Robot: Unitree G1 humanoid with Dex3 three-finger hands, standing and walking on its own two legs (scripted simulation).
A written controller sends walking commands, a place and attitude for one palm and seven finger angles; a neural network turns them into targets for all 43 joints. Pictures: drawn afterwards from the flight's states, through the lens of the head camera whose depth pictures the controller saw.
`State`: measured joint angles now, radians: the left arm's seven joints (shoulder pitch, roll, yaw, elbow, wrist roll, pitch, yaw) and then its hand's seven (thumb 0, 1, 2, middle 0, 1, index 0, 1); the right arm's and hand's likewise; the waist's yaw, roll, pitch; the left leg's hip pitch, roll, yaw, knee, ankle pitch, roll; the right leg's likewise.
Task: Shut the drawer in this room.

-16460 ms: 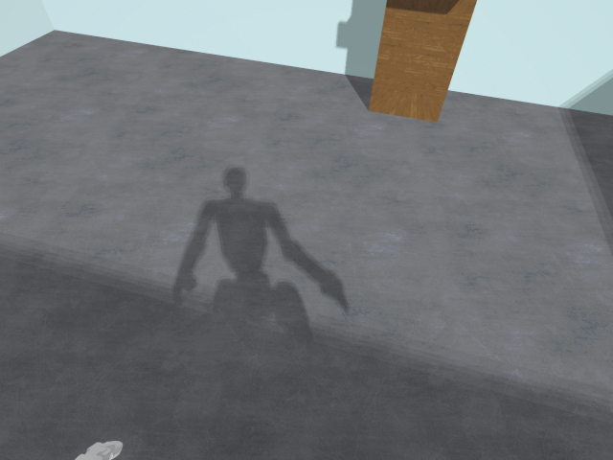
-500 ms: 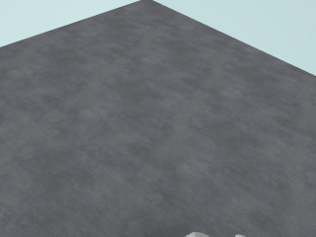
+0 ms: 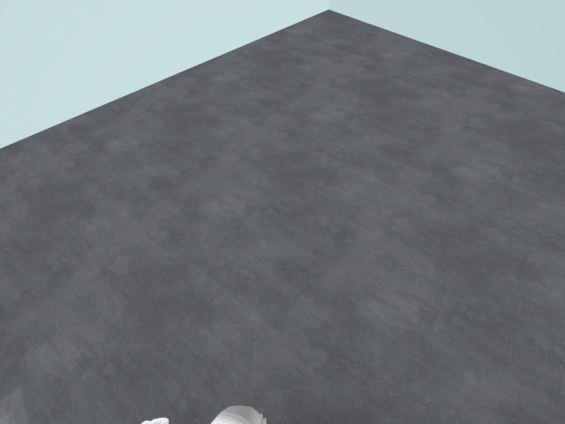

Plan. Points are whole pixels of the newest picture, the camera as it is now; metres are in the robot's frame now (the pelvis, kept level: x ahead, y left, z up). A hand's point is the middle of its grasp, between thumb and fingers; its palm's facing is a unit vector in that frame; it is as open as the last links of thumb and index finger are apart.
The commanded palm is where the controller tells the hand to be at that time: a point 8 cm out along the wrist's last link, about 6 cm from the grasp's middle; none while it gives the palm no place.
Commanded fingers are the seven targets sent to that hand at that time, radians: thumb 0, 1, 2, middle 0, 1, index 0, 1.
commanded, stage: turn or walk to find it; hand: left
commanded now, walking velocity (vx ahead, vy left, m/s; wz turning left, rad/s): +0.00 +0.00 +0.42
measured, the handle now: out of the picture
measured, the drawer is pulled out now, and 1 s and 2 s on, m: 0.20 0.20 0.20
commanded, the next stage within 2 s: none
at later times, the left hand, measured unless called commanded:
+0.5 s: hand out of the picture -0.06 +0.27 -0.18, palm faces +0.30 -0.92 -0.24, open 7.4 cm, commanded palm none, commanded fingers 0.00 0.90 0.90 -0.20 -0.30 -0.20 -0.30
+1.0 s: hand out of the picture -0.04 +0.20 -0.15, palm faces +0.42 -0.86 -0.28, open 7.4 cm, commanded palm none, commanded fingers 0.00 0.90 0.90 -0.20 -0.30 -0.20 -0.30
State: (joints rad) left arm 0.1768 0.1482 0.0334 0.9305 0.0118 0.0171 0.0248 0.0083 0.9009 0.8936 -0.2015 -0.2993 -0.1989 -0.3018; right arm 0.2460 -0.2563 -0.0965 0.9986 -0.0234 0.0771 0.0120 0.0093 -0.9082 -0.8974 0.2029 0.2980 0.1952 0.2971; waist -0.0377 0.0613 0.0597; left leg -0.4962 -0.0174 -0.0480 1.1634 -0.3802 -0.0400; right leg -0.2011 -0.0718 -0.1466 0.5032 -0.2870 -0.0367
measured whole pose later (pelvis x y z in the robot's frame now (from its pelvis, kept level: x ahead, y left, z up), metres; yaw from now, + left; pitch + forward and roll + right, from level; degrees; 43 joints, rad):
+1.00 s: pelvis -0.05 -0.01 +0.00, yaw +25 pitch -1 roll +2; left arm 0.19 0.15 0.03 0.93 0.01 0.02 0.02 0.01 0.90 0.89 -0.20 -0.30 -0.20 -0.30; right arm 0.25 -0.25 -0.10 1.00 -0.02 0.08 0.01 0.01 -0.91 -0.90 0.20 0.30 0.20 0.30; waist -0.04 0.06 0.06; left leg -0.51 -0.02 -0.05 1.16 -0.38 -0.04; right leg -0.20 -0.07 -0.13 0.50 -0.29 -0.02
